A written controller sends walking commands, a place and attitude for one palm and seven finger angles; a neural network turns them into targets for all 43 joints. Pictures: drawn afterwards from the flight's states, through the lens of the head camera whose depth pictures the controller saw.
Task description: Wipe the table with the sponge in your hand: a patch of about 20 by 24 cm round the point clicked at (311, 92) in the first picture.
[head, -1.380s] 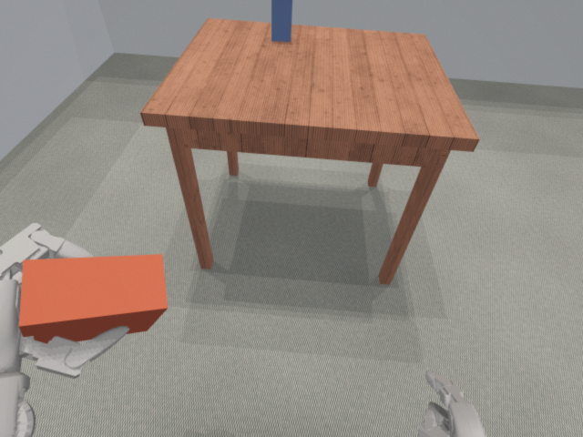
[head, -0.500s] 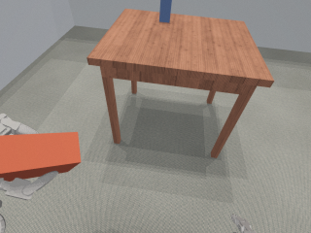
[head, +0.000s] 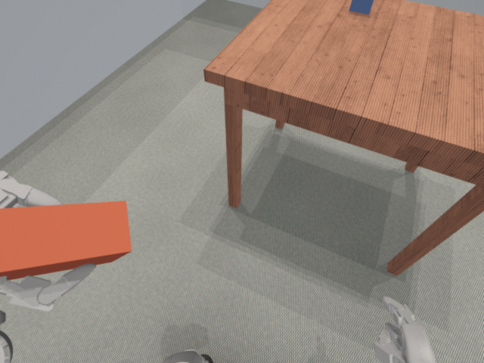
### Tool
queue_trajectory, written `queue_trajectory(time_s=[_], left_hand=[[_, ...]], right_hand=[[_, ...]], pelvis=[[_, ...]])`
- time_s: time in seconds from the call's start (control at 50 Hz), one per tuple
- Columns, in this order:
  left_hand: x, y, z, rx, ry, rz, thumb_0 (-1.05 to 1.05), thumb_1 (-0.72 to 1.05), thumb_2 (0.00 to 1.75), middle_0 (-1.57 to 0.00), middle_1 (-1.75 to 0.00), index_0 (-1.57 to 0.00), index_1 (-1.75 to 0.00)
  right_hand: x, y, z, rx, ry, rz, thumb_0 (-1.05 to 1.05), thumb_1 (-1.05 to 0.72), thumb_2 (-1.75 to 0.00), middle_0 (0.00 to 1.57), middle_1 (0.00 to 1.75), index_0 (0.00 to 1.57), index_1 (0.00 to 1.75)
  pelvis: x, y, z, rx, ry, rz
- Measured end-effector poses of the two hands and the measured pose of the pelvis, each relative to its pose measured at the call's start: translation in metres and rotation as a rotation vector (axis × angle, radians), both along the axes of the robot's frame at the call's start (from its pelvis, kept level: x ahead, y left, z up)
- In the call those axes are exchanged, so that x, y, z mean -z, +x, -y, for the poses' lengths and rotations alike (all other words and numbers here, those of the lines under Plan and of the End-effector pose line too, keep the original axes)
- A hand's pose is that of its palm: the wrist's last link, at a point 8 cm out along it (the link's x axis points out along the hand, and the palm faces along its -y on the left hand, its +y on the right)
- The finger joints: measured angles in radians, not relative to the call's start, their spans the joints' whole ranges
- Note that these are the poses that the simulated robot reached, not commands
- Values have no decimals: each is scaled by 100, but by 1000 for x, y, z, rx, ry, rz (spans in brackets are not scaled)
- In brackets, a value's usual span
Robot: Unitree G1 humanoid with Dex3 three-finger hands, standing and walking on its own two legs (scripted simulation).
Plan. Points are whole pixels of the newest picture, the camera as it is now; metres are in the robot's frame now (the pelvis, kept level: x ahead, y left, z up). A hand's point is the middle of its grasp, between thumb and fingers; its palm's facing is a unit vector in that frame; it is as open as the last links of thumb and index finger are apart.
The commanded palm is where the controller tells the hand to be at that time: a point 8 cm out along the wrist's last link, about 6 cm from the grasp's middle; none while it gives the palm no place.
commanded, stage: turn to face it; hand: left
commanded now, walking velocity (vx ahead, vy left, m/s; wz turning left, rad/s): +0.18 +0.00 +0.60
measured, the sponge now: (82, 238) +0.23 +0.21 +0.16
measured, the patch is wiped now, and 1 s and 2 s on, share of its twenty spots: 0.00 0.00 0.00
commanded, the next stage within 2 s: take the last steps up to it in 1.66 s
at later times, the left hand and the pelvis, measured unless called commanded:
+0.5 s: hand (161, 176) +0.31 +0.13 +0.17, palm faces +0.41 -0.83 -0.38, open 10.0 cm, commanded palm +0.24 +0.18 +0.19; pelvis +0.07 -0.10 +0.00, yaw -2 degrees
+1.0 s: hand (222, 170) +0.32 +0.05 +0.18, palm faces +0.12 -0.88 -0.45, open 10.0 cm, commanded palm +0.30 +0.10 +0.19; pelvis +0.05 -0.11 +0.01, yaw -20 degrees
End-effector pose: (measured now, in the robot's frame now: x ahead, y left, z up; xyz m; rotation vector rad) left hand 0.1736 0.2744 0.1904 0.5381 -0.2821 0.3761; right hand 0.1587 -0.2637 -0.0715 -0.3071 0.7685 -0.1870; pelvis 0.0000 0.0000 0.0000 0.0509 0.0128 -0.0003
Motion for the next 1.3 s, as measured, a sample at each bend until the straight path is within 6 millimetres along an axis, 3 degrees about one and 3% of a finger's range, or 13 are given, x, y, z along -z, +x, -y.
queue_trajectory(time_s=[0.1,0.24,0.34,0.44,0.52,0.6,0.7,0.78,0.88,1.0,1.08,1.18,1.3], left_hand=[[-8,21,0,25,45,57,0,-48,98,-75,-134,-75,-133],[-31,15,21,-37,65,72,0,-48,98,-75,-134,-75,-134],[-19,27,48,-121,53,63,0,-48,98,-75,-134,-75,-133],[8,73,77,-112,-81,11,0,-48,98,-75,-134,-75,-134],[4,106,115,41,-80,-20,0,-48,98,-75,-134,-75,-134],[-18,119,146,215,5,19,0,-48,98,-75,-134,-75,-134],[-33,122,156,306,78,61,0,-48,99,-75,-134,-75,-134],[-22,124,151,294,39,37,0,-48,99,-75,-134,-75,-134],[0,123,153,296,-49,-14,0,-48,99,-75,-134,-75,-134],[-5,124,172,327,-4,-39,0,-48,99,-75,-134,-75,-134],[-6,133,201,356,24,-44,0,-48,99,-75,-134,-75,-134],[4,149,258,465,9,-28,0,-48,99,-75,-134,-75,-134],[6,144,300,658,29,-108,0,-48,99,-74,-135,-75,-134]], right_hand=[[0,49,-32,-43,104,72,1,-91,-89,20,30,20,30],[-5,81,-58,-155,232,81,1,-90,-89,21,30,21,30],[16,101,-37,-199,268,92,1,-90,-89,21,30,21,30],[25,108,15,-167,202,56,1,-90,-89,21,30,21,30],[6,95,63,-63,145,57,2,-90,-89,21,30,21,30],[-13,70,105,52,86,65,1,-90,-89,21,30,21,30],[-24,34,137,168,42,31,1,-91,-89,20,30,20,30],[-23,8,140,220,43,-5,1,-91,-89,20,30,20,30],[-18,-20,124,244,67,-29,1,-91,-89,20,30,20,30],[2,-42,99,282,172,-13,1,-90,-89,20,30,20,30],[18,-54,94,298,254,4,1,-90,-89,21,30,21,30],[36,-83,117,339,268,-29,1,-90,-89,21,30,21,30],[9,-132,163,512,158,-51,2,-90,-89,21,30,21,30]], pelvis=[[4,16,8,-59,-13,41],[-7,49,36,-59,-31,37],[5,72,67,-35,-17,53],[4,73,88,-4,-4,50],[-7,72,101,48,9,27],[-12,74,110,106,4,-5],[-13,72,115,169,-8,-29],[-12,66,114,213,-13,-33],[-11,55,109,268,-13,-17],[-11,49,112,350,-45,-1],[-7,42,126,423,-65,2],[1,21,144,452,-79,9],[-10,8,147,548,-40,-23]])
